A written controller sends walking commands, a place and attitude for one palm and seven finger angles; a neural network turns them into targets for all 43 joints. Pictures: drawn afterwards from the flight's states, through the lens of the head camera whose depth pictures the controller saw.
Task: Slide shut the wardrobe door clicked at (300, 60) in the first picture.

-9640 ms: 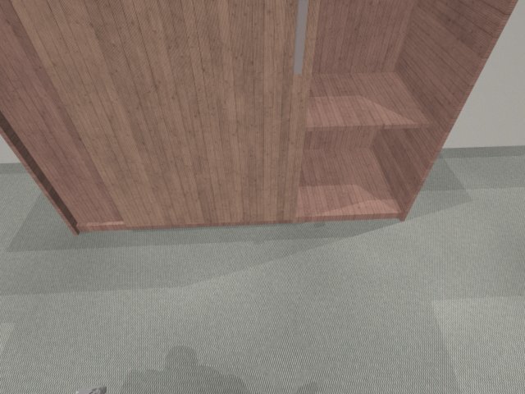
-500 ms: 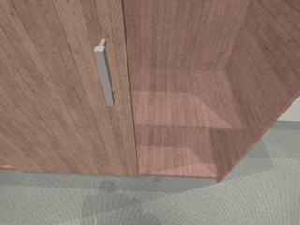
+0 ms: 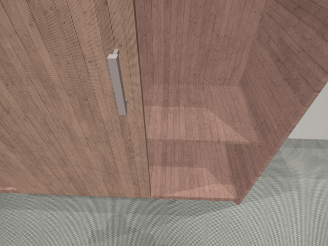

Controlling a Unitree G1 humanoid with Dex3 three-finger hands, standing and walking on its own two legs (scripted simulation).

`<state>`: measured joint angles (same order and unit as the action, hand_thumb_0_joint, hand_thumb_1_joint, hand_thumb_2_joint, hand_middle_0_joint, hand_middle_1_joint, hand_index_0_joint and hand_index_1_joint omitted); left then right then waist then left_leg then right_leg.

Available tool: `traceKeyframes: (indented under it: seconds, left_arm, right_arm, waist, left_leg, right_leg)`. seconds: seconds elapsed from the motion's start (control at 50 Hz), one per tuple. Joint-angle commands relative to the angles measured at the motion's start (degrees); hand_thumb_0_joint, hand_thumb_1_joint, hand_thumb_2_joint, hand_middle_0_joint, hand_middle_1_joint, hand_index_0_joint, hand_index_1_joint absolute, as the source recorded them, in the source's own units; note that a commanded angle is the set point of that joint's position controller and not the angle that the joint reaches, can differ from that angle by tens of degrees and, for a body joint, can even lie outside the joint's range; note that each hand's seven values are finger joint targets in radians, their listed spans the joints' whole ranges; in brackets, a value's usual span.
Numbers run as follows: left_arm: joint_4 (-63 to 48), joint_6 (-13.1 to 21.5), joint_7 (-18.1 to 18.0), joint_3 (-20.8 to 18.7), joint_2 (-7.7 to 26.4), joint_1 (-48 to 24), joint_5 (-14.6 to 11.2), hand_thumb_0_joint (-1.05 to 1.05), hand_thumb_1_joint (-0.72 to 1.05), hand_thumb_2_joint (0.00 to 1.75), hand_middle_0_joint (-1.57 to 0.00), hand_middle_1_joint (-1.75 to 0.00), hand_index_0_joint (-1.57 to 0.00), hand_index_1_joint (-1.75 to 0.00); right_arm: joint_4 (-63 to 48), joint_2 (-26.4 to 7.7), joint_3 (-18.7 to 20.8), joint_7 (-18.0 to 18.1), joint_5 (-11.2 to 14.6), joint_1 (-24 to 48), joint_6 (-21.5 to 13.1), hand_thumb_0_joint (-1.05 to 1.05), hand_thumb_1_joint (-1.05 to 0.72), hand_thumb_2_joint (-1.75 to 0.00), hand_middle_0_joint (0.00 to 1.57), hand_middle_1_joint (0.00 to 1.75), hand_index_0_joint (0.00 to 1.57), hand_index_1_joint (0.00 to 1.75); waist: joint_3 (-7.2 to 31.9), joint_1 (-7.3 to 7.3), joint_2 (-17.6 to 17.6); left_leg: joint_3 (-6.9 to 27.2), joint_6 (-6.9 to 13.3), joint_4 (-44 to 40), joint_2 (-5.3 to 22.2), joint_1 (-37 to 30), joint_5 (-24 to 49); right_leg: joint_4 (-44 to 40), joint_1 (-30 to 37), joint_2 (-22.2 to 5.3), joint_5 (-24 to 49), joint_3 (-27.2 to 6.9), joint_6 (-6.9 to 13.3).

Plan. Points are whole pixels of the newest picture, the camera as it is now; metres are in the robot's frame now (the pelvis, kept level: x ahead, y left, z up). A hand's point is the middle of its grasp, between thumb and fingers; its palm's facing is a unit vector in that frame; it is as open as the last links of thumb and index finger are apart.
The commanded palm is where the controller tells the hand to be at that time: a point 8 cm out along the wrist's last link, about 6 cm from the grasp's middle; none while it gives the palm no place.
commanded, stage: come to a stop and stand still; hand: left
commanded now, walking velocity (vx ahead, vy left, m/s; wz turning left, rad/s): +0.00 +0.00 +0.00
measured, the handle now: (120, 83) +0.51 +0.16 +0.14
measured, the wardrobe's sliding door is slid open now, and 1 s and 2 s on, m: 0.54 0.54 0.54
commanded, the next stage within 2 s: look again from close up in 0.78 s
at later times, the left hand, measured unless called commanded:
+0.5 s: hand out of the picture +0.01 +0.16 -0.17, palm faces +0.02 -0.99 -0.17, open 7.4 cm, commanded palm none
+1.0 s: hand out of the picture +0.04 +0.17 -0.17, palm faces +0.04 -0.98 -0.18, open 7.3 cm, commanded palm none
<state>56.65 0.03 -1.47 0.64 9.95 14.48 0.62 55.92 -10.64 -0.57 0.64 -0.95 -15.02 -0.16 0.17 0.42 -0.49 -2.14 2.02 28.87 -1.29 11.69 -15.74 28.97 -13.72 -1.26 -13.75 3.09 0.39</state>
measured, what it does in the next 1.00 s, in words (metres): stands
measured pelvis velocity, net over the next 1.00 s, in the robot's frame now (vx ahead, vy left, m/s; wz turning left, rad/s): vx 0.04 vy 0.00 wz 0.01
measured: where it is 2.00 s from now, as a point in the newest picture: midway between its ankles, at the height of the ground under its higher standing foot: outside the picture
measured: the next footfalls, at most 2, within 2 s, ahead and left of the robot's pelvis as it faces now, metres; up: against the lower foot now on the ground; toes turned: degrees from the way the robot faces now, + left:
none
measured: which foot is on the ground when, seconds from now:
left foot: down 0.00-1.00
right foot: down 0.00-1.00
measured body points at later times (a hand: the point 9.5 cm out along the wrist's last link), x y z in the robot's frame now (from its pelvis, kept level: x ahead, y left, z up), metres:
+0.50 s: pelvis +0.02 +0.00 +0.00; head +0.03 +0.00 +0.45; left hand +0.01 +0.22 -0.16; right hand +0.01 -0.21 -0.16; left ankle +0.00 +0.10 -0.74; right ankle +0.02 -0.12 -0.74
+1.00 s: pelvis +0.04 +0.00 +0.00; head +0.05 +0.00 +0.45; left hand +0.04 +0.22 -0.16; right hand +0.04 -0.22 -0.16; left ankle +0.00 +0.10 -0.74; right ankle +0.02 -0.12 -0.74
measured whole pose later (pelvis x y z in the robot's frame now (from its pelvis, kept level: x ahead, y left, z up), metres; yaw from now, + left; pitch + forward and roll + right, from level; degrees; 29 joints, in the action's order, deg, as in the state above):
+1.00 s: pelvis +0.04 +0.00 +0.00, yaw +1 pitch -1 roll +0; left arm 64.1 0.9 -2.1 0.3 8.4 16.3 0.5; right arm 65.4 -7.9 -1.4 2.0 -0.4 -16.6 -1.8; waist -1.4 -0.2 0.4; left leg -1.5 1.8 24.4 -1.7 6.9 -16.8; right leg 26.1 -9.4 -1.5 -15.9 3.6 0.2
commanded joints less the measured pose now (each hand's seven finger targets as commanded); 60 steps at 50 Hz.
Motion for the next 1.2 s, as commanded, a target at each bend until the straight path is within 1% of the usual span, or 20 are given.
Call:
traceKeyframes:
  seconds: [0.0, 0.08, 0.18, 0.22, 0.32, 0.34, 0.42, 0.44, 0.52, 0.56, 0.64, 0.72, 0.88, 0.92, 0.96, 1.0, 1.06, 1.1, 1.14, 1.18]
  left_arm:
    - [-2.0, 1.2, -0.2, -1.2, 6.8, 2.3, 0.2, 0.0, 0.9, 0.9, -0.2, -0.3, -0.2, -0.3]
    - [-0.5, 1.5, -0.1, -1.0, 6.6, 3.0, 0.1, 0.0, 0.9, 0.9, -0.2, -0.3, -0.2, -0.3]
    - [2.1, 1.8, -0.2, -0.7, 5.8, 4.6, 0.0, 0.0, 0.9, 0.9, -0.2, -0.3, -0.2, -0.3]
    - [3.2, 2.0, -0.3, -0.6, 5.6, 5.2, 0.0, 0.0, 0.9, 0.9, -0.2, -0.3, -0.2, -0.3]
    - [5.2, 2.0, -0.5, -0.4, 5.0, 6.0, -0.1, 0.0, 0.9, 0.9, -0.2, -0.3, -0.2, -0.3]
    - [5.5, 2.1, -0.5, -0.5, 4.8, 6.2, 0.0, 0.0, 0.9, 0.9, -0.2, -0.3, -0.2, -0.3]
    - [6.1, 1.9, -0.7, -0.4, 4.3, 6.4, 0.0, 0.0, 0.9, 0.9, -0.2, -0.3, -0.2, -0.3]
    - [6.2, 1.8, -0.7, -0.5, 4.3, 6.4, 0.0, 0.0, 0.9, 0.9, -0.2, -0.3, -0.2, -0.3]
    - [6.2, 1.9, -0.8, -0.6, 3.9, 6.7, 0.0, 0.0, 0.9, 0.9, -0.2, -0.3, -0.2, -0.3]
    - [6.2, 1.9, -0.9, -0.6, 3.7, 6.5, 0.0, 0.0, 0.9, 0.9, -0.2, -0.3, -0.2, -0.3]
    - [6.2, 1.8, -0.9, -0.7, 3.6, 6.2, 0.0, 0.0, 0.9, 0.9, -0.2, -0.3, -0.2, -0.3]
    - [6.1, 1.8, -0.9, -0.7, 3.6, 6.4, 0.0, 0.0, 0.9, 0.9, -0.2, -0.3, -0.2, -0.3]
    - [6.0, 1.5, -0.9, -1.0, 3.6, 6.1, 0.0, 0.0, 0.9, 0.9, -0.2, -0.3, -0.2, -0.3]
    - [6.1, 1.6, -1.0, -1.0, 3.6, 6.1, 0.0, 0.0, 0.9, 0.9, -0.2, -0.3, -0.2, -0.3]
    - [6.0, 1.6, -1.0, -1.0, 3.7, 6.1, 0.0, 0.0, 0.9, 0.9, -0.2, -0.3, -0.2, -0.3]
    - [6.1, 1.7, -1.0, -1.0, 3.6, 6.2, -0.1, 0.0, 0.9, 0.9, -0.2, -0.3, -0.2, -0.3]
    - [6.1, 1.6, -1.0, -1.0, 3.6, 6.4, 0.0, 0.0, 0.9, 0.9, -0.2, -0.3, -0.2, -0.3]
    - [6.1, 1.6, -1.0, -0.9, 3.6, 6.7, -0.1, 0.0, 0.9, 0.9, -0.2, -0.3, -0.2, -0.3]
    - [6.2, 1.7, -1.0, -1.0, 3.6, 6.7, 0.0, 0.0, 0.9, 0.9, -0.2, -0.3, -0.2, -0.3]
    - [6.2, 1.7, -1.1, -1.0, 3.6, 6.8, -0.1, 0.0, 0.9, 0.9, -0.2, -0.3, -0.2, -0.3]
  right_arm:
    - [-1.2, -6.1, 0.9, 0.1, -0.1, -2.2, -0.9, 0.0, -0.9, -0.9, 0.2, 0.3, 0.2, 0.3]
    - [0.4, -5.9, 0.7, 0.1, 0.0, -2.5, -1.2, 0.0, -0.9, -0.9, 0.2, 0.3, 0.2, 0.3]
    - [3.1, -5.3, 0.3, 0.5, 0.3, -3.3, -1.8, 0.0, -0.9, -0.9, 0.2, 0.3, 0.2, 0.3]
    - [4.1, -5.0, 0.1, 0.6, 0.5, -3.9, -2.0, 0.0, -0.9, -0.9, 0.2, 0.3, 0.2, 0.3]
    - [6.5, -4.2, 0.0, 0.9, 0.6, -4.4, -2.1, 0.0, -0.9, -0.9, 0.2, 0.3, 0.2, 0.3]
    - [6.9, -4.1, 0.0, 1.0, 0.6, -4.6, -2.1, 0.0, -0.9, -0.9, 0.2, 0.3, 0.2, 0.3]
    - [7.8, -3.5, -0.1, 1.1, 0.6, -5.0, -2.2, 0.0, -0.9, -0.9, 0.2, 0.3, 0.2, 0.3]
    - [7.9, -3.3, 0.0, 1.1, 0.6, -5.0, -2.0, 0.0, -0.9, -0.9, 0.2, 0.3, 0.2, 0.3]
    - [8.1, -2.9, 0.0, 1.2, 0.5, -5.2, -2.2, 0.0, -0.9, -0.9, 0.2, 0.3, 0.2, 0.3]
    - [8.2, -2.8, 0.1, 1.3, 0.5, -5.1, -2.2, 0.0, -0.9, -0.9, 0.2, 0.3, 0.2, 0.3]
    - [8.5, -2.5, 0.1, 1.4, 0.5, -5.4, -2.1, 0.0, -0.9, -0.9, 0.2, 0.3, 0.2, 0.3]
    - [8.4, -2.8, 0.1, 1.5, 0.5, -5.4, -2.2, 0.0, -0.9, -0.9, 0.2, 0.3, 0.2, 0.3]
    - [8.5, -2.8, 0.1, 1.6, 0.5, -5.5, -2.2, 0.0, -0.9, -0.9, 0.2, 0.3, 0.2, 0.3]
    - [8.4, -2.8, 0.2, 1.7, 0.5, -5.8, -2.3, 0.0, -0.9, -0.9, 0.2, 0.3, 0.2, 0.3]
    - [8.5, -2.9, 0.1, 1.7, 0.5, -5.5, -2.3, 0.0, -0.9, -0.9, 0.2, 0.3, 0.2, 0.3]
    - [8.6, -2.8, 0.1, 1.7, 0.5, -5.7, -2.2, 0.0, -0.9, -0.9, 0.2, 0.3, 0.2, 0.3]
    - [8.7, -2.7, 0.1, 1.7, 0.6, -5.4, -2.1, 0.0, -0.9, -0.9, 0.2, 0.3, 0.2, 0.3]
    - [8.8, -2.7, 0.0, 1.7, 0.5, -5.5, -2.1, 0.0, -0.9, -0.9, 0.2, 0.3, 0.2, 0.3]
    - [8.8, -2.5, 0.2, 1.7, 0.5, -5.5, -2.1, 0.0, -0.9, -0.9, 0.2, 0.3, 0.2, 0.3]
    - [8.8, -2.6, 0.2, 1.7, 0.5, -5.7, -2.1, 0.0, -0.9, -0.9, 0.2, 0.3, 0.2, 0.3]
  waist:
    - [-4.7, 0.01, 1.7]
    - [-5.0, -0.18, 0.7]
    - [-2.7, -0.48, -0.3]
    - [-1.9, -0.5, 0.6]
    - [-2.9, -0.61, 0.7]
    - [-2.9, -0.65, 1.3]
    - [-3.7, -0.74, -0.2]
    - [-4.3, -0.81, 0.4]
    - [-3.3, -0.77, 0.2]
    - [-3.9, -0.8, 1.0]
    - [-4.6, -0.76, 0.3]
    - [-3.3, -0.72, 0.1]
    - [-3.9, -0.86, -0.5]
    - [-2.9, -0.71, 0.0]
    - [-3.3, -0.91, 0.4]
    - [-3.0, -0.79, 0.6]
    - [-4.4, -0.9, 0.9]
    - [-3.5, -0.89, 0.2]
    - [-3.8, -0.86, 1.2]
    - [-2.9, -0.77, 0.0]
  left_leg:
    - [7.1, 0.7, -9.5, 5.3, 5.4, -5.0]
    - [7.0, 0.7, -10.0, 5.5, 5.1, -3.8]
    - [7.0, 0.8, -9.8, 6.1, 3.0, 2.3]
    - [6.5, 0.7, -9.2, 6.3, 2.0, 5.1]
    - [6.2, 0.6, -9.0, 6.4, 1.4, 7.6]
    - [6.1, 0.6, -8.9, 6.5, 1.2, 7.7]
    - [6.2, 0.6, -9.2, 6.4, 1.6, 8.1]
    - [6.2, 0.7, -9.1, 6.5, 2.1, 7.5]
    - [5.9, 0.6, -8.5, 6.4, 0.8, 9.9]
    - [5.9, 0.6, -8.4, 6.4, 1.1, 10.0]
    - [6.0, 0.6, -8.6, 6.5, 1.1, 11.1]
    - [5.8, 0.6, -8.5, 6.6, -0.3, 13.0]
    - [6.1, 0.6, -8.8, 6.6, -0.5, 14.6]
    - [6.1, 0.6, -8.6, 6.7, -1.3, 15.9]
    - [6.1, 0.6, -8.5, 6.7, -1.1, 16.7]
    - [6.1, 0.5, -8.6, 6.6, -1.5, 16.3]
    - [6.0, 0.5, -8.9, 6.5, -0.9, 14.6]
    - [5.9, 0.4, -8.9, 6.5, -1.6, 14.7]
    - [6.1, 0.5, -8.8, 6.5, -1.4, 14.9]
    - [5.9, 0.3, -8.7, 6.6, -2.1, 16.0]
  right_leg:
    - [-8.5, -1.5, -4.3, -9.2, -7.6, 2.1]
    - [-8.8, -1.5, -4.6, -8.2, -7.5, 2.0]
    - [-7.4, 1.5, -4.8, -1.0, -6.5, 2.0]
    - [-7.0, 2.6, -5.0, 2.3, -6.2, 1.9]
    - [-6.6, 3.2, -5.2, 5.4, -5.8, 2.0]
    - [-6.5, 3.4, -5.1, 5.7, -5.5, 2.0]
    - [-6.2, 3.7, -5.2, 5.8, -5.2, 2.0]
    - [-6.3, 3.6, -4.9, 5.2, -5.1, 2.0]
    - [-5.8, 3.9, -5.3, 8.1, -5.3, 2.1]
    - [-5.9, 3.9, -5.3, 8.6, -5.2, 2.1]
    - [-5.8, 4.1, -5.1, 9.4, -4.9, 2.1]
    - [-5.5, 4.7, -5.3, 11.0, -4.9, 2.1]
    - [-5.4, 5.1, -5.2, 11.0, -4.4, 2.0]
    - [-5.4, 5.7, -5.2, 12.0, -4.3, 2.0]
    - [-5.4, 6.0, -5.4, 13.1, -4.2, 2.0]
    - [-5.6, 6.1, -5.5, 13.2, -4.3, 2.1]
    - [-6.2, 5.5, -5.5, 12.2, -4.4, 2.1]
    - [-6.3, 5.8, -5.6, 12.5, -4.5, 2.1]
    - [-6.4, 5.9, -5.4, 13.0, -4.5, 2.2]
    - [-6.1, 6.1, -5.5, 13.7, -4.5, 2.2]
